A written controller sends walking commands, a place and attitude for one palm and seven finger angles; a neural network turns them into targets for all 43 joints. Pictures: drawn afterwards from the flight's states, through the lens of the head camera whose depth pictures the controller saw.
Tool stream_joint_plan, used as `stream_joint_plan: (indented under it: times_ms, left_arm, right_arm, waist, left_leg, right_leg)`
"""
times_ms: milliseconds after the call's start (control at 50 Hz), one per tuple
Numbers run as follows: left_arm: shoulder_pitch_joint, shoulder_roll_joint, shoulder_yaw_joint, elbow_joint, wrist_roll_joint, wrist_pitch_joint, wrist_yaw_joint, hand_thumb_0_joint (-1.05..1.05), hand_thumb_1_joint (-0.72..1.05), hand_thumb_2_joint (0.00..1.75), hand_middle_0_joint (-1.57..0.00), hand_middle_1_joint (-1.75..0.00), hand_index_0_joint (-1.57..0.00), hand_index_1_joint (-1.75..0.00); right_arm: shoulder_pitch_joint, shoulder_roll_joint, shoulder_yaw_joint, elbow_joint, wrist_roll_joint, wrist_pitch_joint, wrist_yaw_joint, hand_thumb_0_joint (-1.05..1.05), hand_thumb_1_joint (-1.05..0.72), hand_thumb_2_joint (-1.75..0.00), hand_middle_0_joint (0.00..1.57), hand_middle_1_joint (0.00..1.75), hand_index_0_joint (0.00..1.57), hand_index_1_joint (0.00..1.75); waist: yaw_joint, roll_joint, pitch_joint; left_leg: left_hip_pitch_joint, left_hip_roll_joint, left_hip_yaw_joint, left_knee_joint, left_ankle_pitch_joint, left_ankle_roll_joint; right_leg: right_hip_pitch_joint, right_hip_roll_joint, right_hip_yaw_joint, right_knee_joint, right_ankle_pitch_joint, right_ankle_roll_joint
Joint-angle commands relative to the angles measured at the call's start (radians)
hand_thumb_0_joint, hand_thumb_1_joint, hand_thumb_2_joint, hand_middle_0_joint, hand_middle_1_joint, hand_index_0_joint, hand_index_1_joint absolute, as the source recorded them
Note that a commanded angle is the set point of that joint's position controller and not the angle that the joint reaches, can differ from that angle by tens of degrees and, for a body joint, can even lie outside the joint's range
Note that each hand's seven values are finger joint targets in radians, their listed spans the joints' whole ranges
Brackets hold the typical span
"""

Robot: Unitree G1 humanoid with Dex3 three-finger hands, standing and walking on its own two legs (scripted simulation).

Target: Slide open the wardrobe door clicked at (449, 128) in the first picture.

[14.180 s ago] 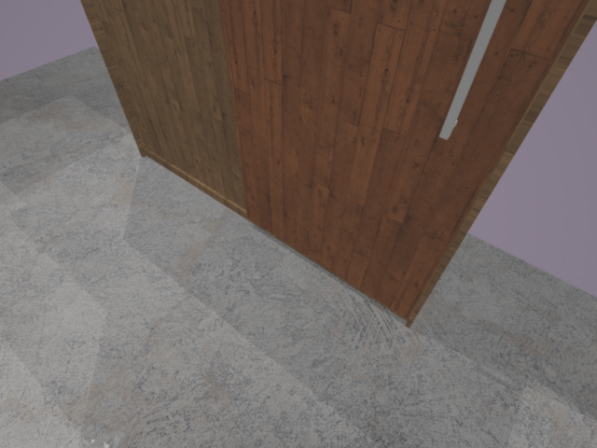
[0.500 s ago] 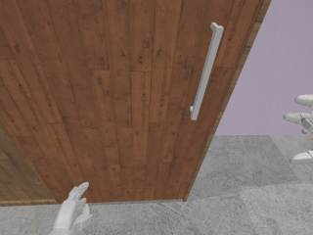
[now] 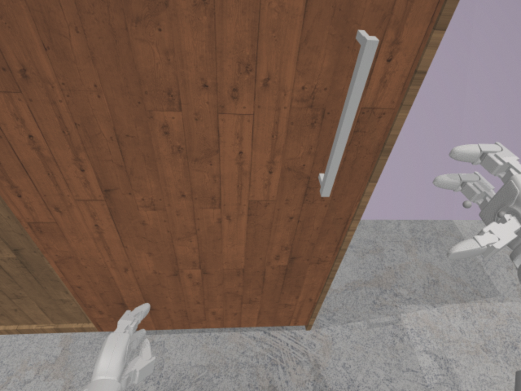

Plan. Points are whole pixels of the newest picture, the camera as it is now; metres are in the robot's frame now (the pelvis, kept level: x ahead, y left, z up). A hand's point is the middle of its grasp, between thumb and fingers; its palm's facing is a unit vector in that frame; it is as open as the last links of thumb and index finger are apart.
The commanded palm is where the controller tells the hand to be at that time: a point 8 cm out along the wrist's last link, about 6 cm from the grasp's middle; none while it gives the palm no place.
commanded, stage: move the hooked fingers beside the handle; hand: right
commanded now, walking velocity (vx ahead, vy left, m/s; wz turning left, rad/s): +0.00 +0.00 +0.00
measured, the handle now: (340, 125) +0.50 -0.12 +0.19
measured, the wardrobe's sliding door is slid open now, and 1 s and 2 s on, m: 0.00 0.00 0.00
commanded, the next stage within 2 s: none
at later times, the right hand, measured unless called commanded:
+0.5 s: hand (433, 184) +0.36 -0.23 +0.19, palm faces +0.00 +1.00 -0.06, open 14.0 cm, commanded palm +0.33 -0.27 +0.20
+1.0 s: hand (398, 156) +0.40 -0.19 +0.20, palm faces -0.04 +1.00 -0.02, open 14.0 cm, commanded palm +0.39 -0.24 +0.19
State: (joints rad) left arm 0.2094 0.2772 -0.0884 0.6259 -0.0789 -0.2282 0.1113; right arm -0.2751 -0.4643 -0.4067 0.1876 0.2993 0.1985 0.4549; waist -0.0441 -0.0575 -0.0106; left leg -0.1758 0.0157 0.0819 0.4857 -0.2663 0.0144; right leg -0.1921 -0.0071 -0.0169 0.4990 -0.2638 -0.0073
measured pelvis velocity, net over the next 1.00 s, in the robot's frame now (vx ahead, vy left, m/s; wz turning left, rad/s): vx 0.01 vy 0.01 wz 0.01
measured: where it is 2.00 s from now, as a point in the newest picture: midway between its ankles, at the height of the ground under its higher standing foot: outside the picture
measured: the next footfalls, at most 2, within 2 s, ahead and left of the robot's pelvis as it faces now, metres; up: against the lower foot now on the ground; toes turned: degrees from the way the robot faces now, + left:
none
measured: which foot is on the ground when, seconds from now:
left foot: down 0.00-1.00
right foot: down 0.00-1.00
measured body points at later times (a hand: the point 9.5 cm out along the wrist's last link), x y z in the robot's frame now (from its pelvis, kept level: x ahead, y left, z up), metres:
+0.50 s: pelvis +0.01 +0.01 +0.00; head +0.00 +0.03 +0.45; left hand +0.19 +0.25 -0.08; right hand +0.35 -0.28 +0.20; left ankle +0.00 +0.11 -0.74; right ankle +0.01 -0.11 -0.74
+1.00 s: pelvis +0.01 +0.01 +0.00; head +0.00 +0.03 +0.45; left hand +0.15 +0.26 -0.10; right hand +0.40 -0.24 +0.20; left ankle +0.00 +0.11 -0.74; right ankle +0.01 -0.11 -0.74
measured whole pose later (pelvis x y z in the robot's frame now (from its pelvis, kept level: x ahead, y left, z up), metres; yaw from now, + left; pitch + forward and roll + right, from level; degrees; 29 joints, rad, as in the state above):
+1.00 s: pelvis +0.01 +0.01 +0.00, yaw +1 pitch +0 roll +0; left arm 0.26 0.28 -0.07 0.66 -0.08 -0.14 0.11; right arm -0.58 -0.40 -0.30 0.51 0.23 0.16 0.30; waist 0.01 -0.04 -0.03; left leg -0.21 0.01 0.07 0.48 -0.27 0.02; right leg -0.21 -0.02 -0.03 0.48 -0.26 0.00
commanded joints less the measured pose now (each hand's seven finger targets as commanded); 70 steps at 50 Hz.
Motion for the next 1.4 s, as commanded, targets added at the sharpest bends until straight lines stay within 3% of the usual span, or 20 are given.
stream_joint_plan:
  times_ms: [0, 40, 60, 80, 100, 180, 220, 360, 380, 400, 460, 540, 700, 820, 980, 1100, 1180, 1200, 1320, 1380]
  left_arm:
    - [-0.119, 0.111, 0.05, -0.149, -0.002, -0.055, 0.002, 0.0, 0.9, 0.9, -0.2, -0.3, -0.2, -0.3]
    - [-0.121, 0.116, 0.051, -0.155, -0.008, -0.042, -0.001, 0.0, 0.9, 0.9, -0.2, -0.3, -0.2, -0.3]
    - [-0.126, 0.114, 0.052, -0.16, -0.01, -0.037, -0.002, 0.0, 0.9, 0.9, -0.2, -0.3, -0.2, -0.3]
    - [-0.128, 0.113, 0.053, -0.167, -0.012, -0.037, -0.004, 0.0, 0.9, 0.9, -0.2, -0.3, -0.2, -0.3]
    - [-0.13, 0.11, 0.054, -0.176, -0.01, -0.035, -0.008, 0.0, 0.9, 0.9, -0.2, -0.3, -0.2, -0.3]
    - [-0.122, 0.107, 0.059, -0.189, -0.005, -0.033, -0.005, 0.0, 0.9, 0.9, -0.2, -0.3, -0.2, -0.3]
    - [-0.115, 0.111, 0.06, -0.176, -0.003, -0.029, -0.004, 0.0, 0.9, 0.9, -0.2, -0.3, -0.2, -0.3]
    - [-0.103, 0.113, 0.06, -0.147, -0.013, -0.017, 0.009, 0.0, 0.9, 0.9, -0.2, -0.3, -0.2, -0.3]
    - [-0.102, 0.114, 0.06, -0.15, -0.014, -0.016, 0.011, 0.0, 0.9, 0.9, -0.2, -0.3, -0.2, -0.3]
    - [-0.097, 0.119, 0.064, -0.145, -0.012, -0.012, 0.01, 0.0, 0.9, 0.9, -0.2, -0.3, -0.2, -0.3]
    - [-0.097, 0.118, 0.066, -0.153, -0.009, -0.006, 0.013, 0.0, 0.9, 0.9, -0.2, -0.3, -0.2, -0.3]
    - [-0.1, 0.109, 0.062, -0.153, -0.005, -0.005, 0.008, 0.0, 0.9, 0.9, -0.2, -0.3, -0.2, -0.3]
    - [-0.071, 0.123, 0.066, -0.138, -0.013, 0.027, 0.002, 0.0, 0.9, 0.9, -0.2, -0.3, -0.2, -0.3]
    - [-0.068, 0.113, 0.068, -0.148, -0.007, 0.024, 0.005, 0.0, 0.9, 0.9, -0.2, -0.3, -0.2, -0.3]
    - [-0.02, 0.128, 0.072, -0.093, -0.008, 0.04, 0.007, 0.0, 0.9, 0.9, -0.2, -0.3, -0.2, -0.3]
    - [0.007, 0.127, 0.079, -0.108, 0.001, 0.057, -0.002, 0.0, 0.9, 0.9, -0.2, -0.3, -0.2, -0.3]
    - [0.019, 0.118, 0.079, -0.1, 0.001, 0.049, 0.0, 0.0, 0.9, 0.9, -0.2, -0.3, -0.2, -0.3]
    - [0.028, 0.121, 0.08, -0.094, 0.001, 0.05, -0.001, 0.0, 0.9, 0.9, -0.2, -0.3, -0.2, -0.3]
    - [0.061, 0.139, 0.085, -0.074, -0.001, 0.072, -0.009, 0.0, 0.9, 0.9, -0.2, -0.3, -0.2, -0.3]
    - [0.065, 0.132, 0.093, -0.1, 0.004, 0.074, -0.019, 0.0, 0.9, 0.9, -0.2, -0.3, -0.2, -0.3]
  right_arm:
    - [-0.344, -0.31, -0.133, -0.121, 0.021, -0.062, -0.043, 0.0, 0.5, -0.3, 0.3, 1.2, 0.3, 1.2]
    - [-0.335, -0.296, -0.118, -0.076, 0.006, -0.027, -0.054, 0.0, 0.5, -0.3, 0.3, 1.2, 0.3, 1.2]
    - [-0.35, -0.281, -0.096, -0.071, -0.004, -0.012, -0.058, 0.0, 0.5, -0.3, 0.3, 1.2, 0.3, 1.2]
    - [-0.389, -0.266, -0.072, -0.104, -0.01, -0.01, -0.062, 0.0, 0.5, -0.3, 0.3, 1.2, 0.3, 1.2]
    - [-0.378, -0.249, -0.056, -0.125, -0.008, -0.009, -0.063, 0.0, 0.5, -0.3, 0.3, 1.2, 0.3, 1.2]
    - [-0.402, -0.286, -0.104, -0.213, 0.003, -0.047, -0.061, 0.0, 0.5, -0.3, 0.3, 1.2, 0.3, 1.2]
    - [-0.402, -0.301, -0.126, -0.202, 0.013, -0.069, -0.062, 0.0, 0.5, -0.3, 0.3, 1.2, 0.3, 1.2]
    - [-0.499, -0.206, -0.002, -0.083, -0.014, -0.038, -0.079, 0.0, 0.5, -0.3, 0.3, 1.2, 0.3, 1.2]
    - [-0.509, -0.2, 0.011, -0.076, -0.018, -0.031, -0.081, 0.0, 0.5, -0.3, 0.3, 1.2, 0.3, 1.2]
    - [-0.511, -0.217, 0.003, -0.069, -0.02, -0.03, -0.086, 0.0, 0.5, -0.3, 0.3, 1.2, 0.3, 1.2]
    - [-0.537, -0.262, -0.045, -0.072, -0.02, -0.044, -0.091, 0.0, 0.5, -0.3, 0.3, 1.2, 0.3, 1.2]
    - [-0.588, -0.255, -0.045, -0.09, -0.016, -0.087, -0.106, 0.0, 0.5, -0.3, 0.3, 1.2, 0.3, 1.2]
    - [-0.592, -0.216, 0.015, 0.098, -0.044, -0.043, -0.122, 0.0, 0.5, -0.3, 0.3, 1.2, 0.3, 1.2]
    - [-0.737, -0.22, 0.02, -0.012, -0.041, -0.113, -0.136, 0.0, 0.5, -0.3, 0.3, 1.2, 0.3, 1.2]
    - [-0.767, -0.174, 0.062, 0.23, -0.062, -0.085, -0.177, 0.0, 0.5, -0.3, 0.3, 1.2, 0.3, 1.2]
    - [-0.865, -0.241, 0.028, 0.209, -0.086, -0.142, -0.199, 0.0, 0.5, -0.3, 0.3, 1.2, 0.3, 1.2]
    - [-0.957, -0.192, 0.065, 0.193, -0.085, -0.199, -0.199, 0.0, 0.5, -0.3, 0.3, 1.2, 0.3, 1.2]
    - [-0.951, -0.172, 0.084, 0.221, -0.082, -0.201, -0.196, 0.0, 0.5, -0.3, 0.3, 1.2, 0.3, 1.2]
    - [-0.857, -0.173, 0.068, 0.454, -0.104, -0.142, -0.206, 0.0, 0.5, -0.3, 0.3, 1.2, 0.3, 1.2]
    - [-0.871, -0.184, 0.056, 0.346, -0.111, -0.178, -0.217, 0.0, 0.5, -0.3, 0.3, 1.2, 0.3, 1.2]
  waist:
    - [-0.006, 0.002, -0.185]
    - [-0.002, 0.021, -0.152]
    - [0.001, -0.017, -0.145]
    - [0.009, -0.044, -0.16]
    - [0.004, -0.011, -0.178]
    - [0.006, 0.004, -0.304]
    - [0.01, 0.045, -0.295]
    - [0.044, -0.029, -0.164]
    - [0.044, -0.048, -0.171]
    - [0.043, 0.016, -0.183]
    - [0.034, 0.04, -0.266]
    - [0.029, 0.012, -0.307]
    - [0.046, 0.054, -0.196]
    - [0.056, -0.002, -0.316]
    - [0.074, 0.053, -0.207]
    - [0.068, 0.058, -0.323]
    - [0.088, -0.004, -0.347]
    - [0.093, 0.028, -0.334]
    - [0.079, 0.061, -0.226]
    - [0.064, 0.026, -0.325]
  left_leg:
    - [0.001, -0.005, -0.025, -0.071, 0.214, 0.012]
    - [-0.013, -0.002, -0.023, -0.067, 0.214, 0.009]
    - [-0.025, 0.0, -0.027, -0.067, 0.204, 0.009]
    - [-0.028, 0.003, -0.025, -0.064, 0.199, 0.01]
    - [-0.006, 0.003, -0.03, -0.062, 0.226, 0.012]
    - [0.046, 0.0, -0.034, -0.04, 0.33, 0.007]
    - [0.051, -0.004, -0.036, -0.044, 0.345, 0.003]
    - [-0.048, -0.001, -0.033, -0.067, 0.241, 0.006]
    - [-0.05, 0.0, -0.035, -0.069, 0.224, 0.007]
    - [-0.035, -0.001, -0.038, -0.073, 0.243, 0.006]
    - [0.008, 0.0, -0.041, -0.059, 0.284, 0.004]
    - [0.041, 0.002, -0.045, -0.046, 0.345, 0.007]
    - [-0.014, 0.005, -0.047, -0.066, 0.283, 0.004]
    - [0.026, 0.0, -0.051, -0.053, 0.336, 0.011]
    - [-0.044, 0.001, -0.048, -0.075, 0.239, 0.006]
    - [0.035, 0.001, -0.058, -0.051, 0.333, 0.009]
    - [0.015, -0.007, -0.059, -0.051, 0.338, 0.012]
    - [0.006, -0.01, -0.055, -0.054, 0.341, 0.012]
    - [-0.041, -0.007, -0.053, -0.062, 0.27, 0.01]
    - [0.009, -0.006, -0.058, -0.041, 0.341, 0.016]
  right_leg:
    - [0.082, 0.004, 0.052, -0.071, 0.203, -0.022]
    - [0.053, 0.004, 0.045, -0.078, 0.196, -0.023]
    - [0.054, 0.005, 0.042, -0.077, 0.187, -0.022]
    - [0.069, 0.004, 0.043, -0.077, 0.186, -0.02]
    - [0.076, 0.002, 0.043, -0.068, 0.212, -0.023]
    - [0.134, 0.006, 0.033, -0.044, 0.292, -0.03]
    - [0.124, 0.002, 0.029, -0.043, 0.292, -0.033]
    - [0.101, 0.002, 0.032, -0.06, 0.204, -0.028]
    - [0.1, 0.004, 0.034, -0.061, 0.193, -0.028]
    - [0.105, 0.001, 0.034, -0.056, 0.208, -0.032]
    - [0.118, 0.007, 0.033, -0.048, 0.239, -0.034]
    - [0.137, 0.009, 0.028, -0.044, 0.288, -0.033]
    - [0.066, 0.001, 0.02, -0.058, 0.22, -0.033]
    - [0.138, 0.003, 0.023, -0.048, 0.282, -0.036]
    - [0.063, 0.002, 0.025, -0.069, 0.188, -0.034]
    - [0.078, 0.0, 0.018, -0.051, 0.267, -0.039]
    - [0.128, 0.0, 0.017, -0.047, 0.281, -0.038]
    - [0.129, -0.004, 0.018, -0.046, 0.289, -0.042]
    - [0.022, 0.002, 0.01, -0.062, 0.204, -0.038]
    - [0.062, 0.001, 0.007, -0.051, 0.276, -0.037]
